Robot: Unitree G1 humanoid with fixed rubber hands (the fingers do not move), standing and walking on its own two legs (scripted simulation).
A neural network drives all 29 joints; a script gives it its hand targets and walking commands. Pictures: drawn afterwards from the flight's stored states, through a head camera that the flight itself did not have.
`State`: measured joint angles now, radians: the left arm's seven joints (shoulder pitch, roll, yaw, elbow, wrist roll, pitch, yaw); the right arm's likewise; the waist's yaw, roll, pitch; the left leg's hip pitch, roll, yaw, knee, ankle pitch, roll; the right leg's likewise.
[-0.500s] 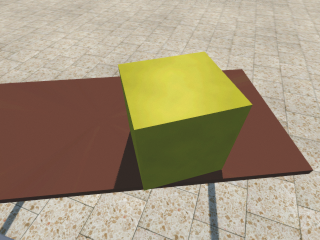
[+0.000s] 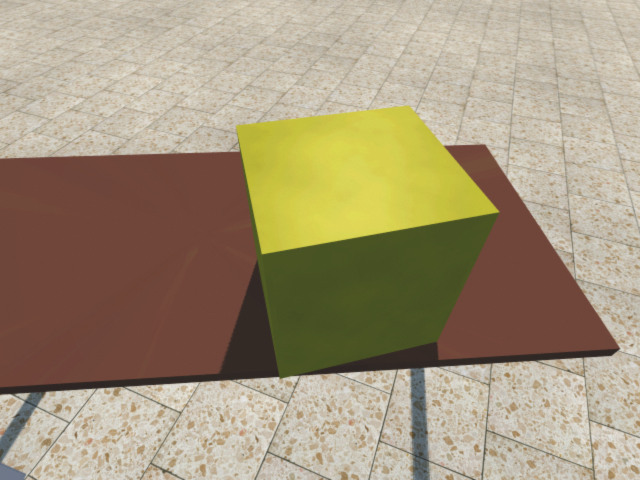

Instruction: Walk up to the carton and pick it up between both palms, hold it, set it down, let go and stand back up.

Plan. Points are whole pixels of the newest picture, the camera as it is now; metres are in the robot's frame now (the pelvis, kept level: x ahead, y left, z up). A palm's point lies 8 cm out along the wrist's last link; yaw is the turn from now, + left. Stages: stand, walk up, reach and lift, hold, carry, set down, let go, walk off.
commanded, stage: walk up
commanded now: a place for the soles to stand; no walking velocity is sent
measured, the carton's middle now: (344, 242) +0.43 -0.02 +0.07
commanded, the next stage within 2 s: none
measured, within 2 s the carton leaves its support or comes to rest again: neither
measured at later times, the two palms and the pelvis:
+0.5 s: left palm out of the picture +0.15 +0.27 -0.12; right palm out of the picture +0.08 -0.36 -0.11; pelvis +0.05 -0.04 -0.01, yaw +1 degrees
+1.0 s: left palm out of the picture +0.17 +0.23 -0.13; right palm out of the picture +0.15 -0.38 -0.12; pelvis +0.07 -0.07 -0.02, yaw +2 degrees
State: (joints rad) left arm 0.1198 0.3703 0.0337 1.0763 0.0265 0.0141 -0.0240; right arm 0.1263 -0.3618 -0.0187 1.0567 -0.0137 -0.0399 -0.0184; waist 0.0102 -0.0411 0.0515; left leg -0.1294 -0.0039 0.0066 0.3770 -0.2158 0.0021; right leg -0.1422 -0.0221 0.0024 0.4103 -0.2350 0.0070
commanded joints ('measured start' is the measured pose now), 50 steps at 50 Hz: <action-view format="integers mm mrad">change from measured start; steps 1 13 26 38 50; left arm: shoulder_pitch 36 13 137 -82 -87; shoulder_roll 193 212 170 197 224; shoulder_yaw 48 55 83 43 27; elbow -90 -200 -184 -266 -187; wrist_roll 20 -16 -9 -42 -27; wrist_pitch -7 -17 -21 -18 -33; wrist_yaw -6 10 2 27 37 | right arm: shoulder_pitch -26 151 8 178 10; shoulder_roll -251 -204 -243 -239 -236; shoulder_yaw -66 -53 -62 -64 -53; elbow -90 -98 -205 -97 -151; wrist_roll -8 -3 -6 -8 4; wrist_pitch -11 -27 -12 9 30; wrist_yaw -13 -25 -22 -14 9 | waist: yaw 5 -42 53 -57 -21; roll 148 -102 179 -30 87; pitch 12 -52 4 -50 -145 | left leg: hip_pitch -80 -20 -197 -2 -11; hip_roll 272 25 141 70 95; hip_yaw -238 41 -29 -66 -112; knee -118 1 207 16 151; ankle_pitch -102 96 325 130 201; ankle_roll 159 26 94 34 73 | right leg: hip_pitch -91 89 83 -105 -61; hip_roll -33 -128 28 -142 -114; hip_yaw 22 90 -33 147 166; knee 77 62 32 198 99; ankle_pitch -176 615 102 372 257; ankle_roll -33 -95 -55 -101 -106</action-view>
